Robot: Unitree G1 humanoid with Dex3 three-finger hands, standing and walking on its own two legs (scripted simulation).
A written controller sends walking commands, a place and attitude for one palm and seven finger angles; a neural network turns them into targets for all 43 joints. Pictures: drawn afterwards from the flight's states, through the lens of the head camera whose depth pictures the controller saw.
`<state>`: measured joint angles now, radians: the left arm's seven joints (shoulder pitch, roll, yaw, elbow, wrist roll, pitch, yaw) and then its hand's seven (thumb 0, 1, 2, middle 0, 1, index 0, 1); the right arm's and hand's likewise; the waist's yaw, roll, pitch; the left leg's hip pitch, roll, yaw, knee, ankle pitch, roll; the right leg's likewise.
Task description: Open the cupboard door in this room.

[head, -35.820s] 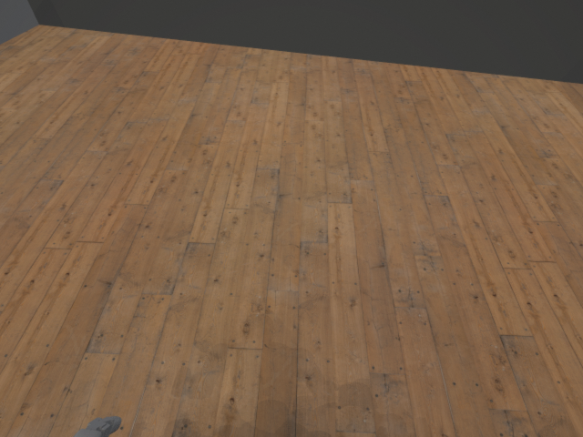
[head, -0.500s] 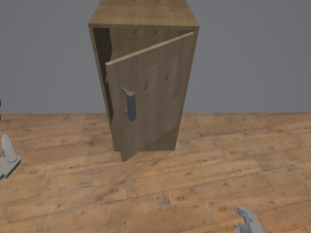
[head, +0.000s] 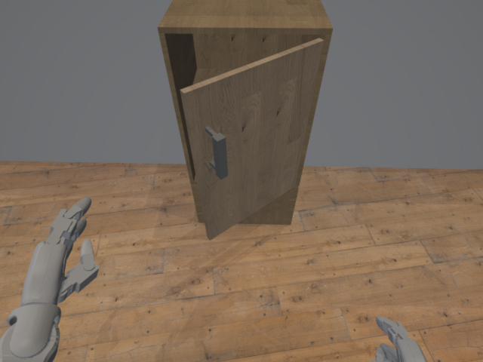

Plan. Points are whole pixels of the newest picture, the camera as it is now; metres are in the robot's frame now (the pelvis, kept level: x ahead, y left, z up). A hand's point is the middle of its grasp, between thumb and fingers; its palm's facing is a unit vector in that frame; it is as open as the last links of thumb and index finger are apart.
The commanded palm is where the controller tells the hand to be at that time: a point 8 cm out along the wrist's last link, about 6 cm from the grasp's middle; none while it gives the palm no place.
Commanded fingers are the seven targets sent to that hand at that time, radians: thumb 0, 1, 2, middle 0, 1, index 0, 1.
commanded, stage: let the arm hang, fingers relaxed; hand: left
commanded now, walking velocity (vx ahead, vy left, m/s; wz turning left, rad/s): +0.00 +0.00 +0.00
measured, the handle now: (215, 152) +0.58 +0.11 -0.02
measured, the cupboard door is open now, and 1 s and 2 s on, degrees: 39 39 39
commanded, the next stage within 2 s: look to check the result in 1.02 s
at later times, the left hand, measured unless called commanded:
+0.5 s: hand out of the picture -0.08 +0.22 -0.16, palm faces +0.04 -0.97 -0.25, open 7.3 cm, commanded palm none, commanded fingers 0.00 0.90 0.90 -0.20 -0.30 -0.20 -0.30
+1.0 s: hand out of the picture -0.01 +0.19 -0.17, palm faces +0.04 -0.98 -0.18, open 7.3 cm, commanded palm none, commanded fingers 0.00 0.90 0.90 -0.20 -0.30 -0.20 -0.30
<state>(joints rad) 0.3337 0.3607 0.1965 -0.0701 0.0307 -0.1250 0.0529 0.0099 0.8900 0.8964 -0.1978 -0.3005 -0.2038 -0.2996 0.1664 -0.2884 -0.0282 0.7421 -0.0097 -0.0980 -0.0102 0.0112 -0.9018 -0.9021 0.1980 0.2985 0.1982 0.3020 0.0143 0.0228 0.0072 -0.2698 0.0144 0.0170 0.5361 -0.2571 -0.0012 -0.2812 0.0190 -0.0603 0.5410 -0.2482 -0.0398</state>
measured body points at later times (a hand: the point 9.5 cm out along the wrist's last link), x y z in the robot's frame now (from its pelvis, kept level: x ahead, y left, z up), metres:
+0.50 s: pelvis -0.03 +0.02 +0.01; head -0.01 +0.02 +0.46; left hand -0.08 +0.27 -0.14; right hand -0.03 -0.20 -0.16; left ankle +0.01 +0.12 -0.74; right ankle +0.01 -0.09 -0.74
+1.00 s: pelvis -0.02 +0.02 +0.01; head -0.01 +0.02 +0.46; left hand -0.02 +0.24 -0.15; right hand -0.03 -0.18 -0.16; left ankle +0.01 +0.12 -0.74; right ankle +0.01 -0.09 -0.74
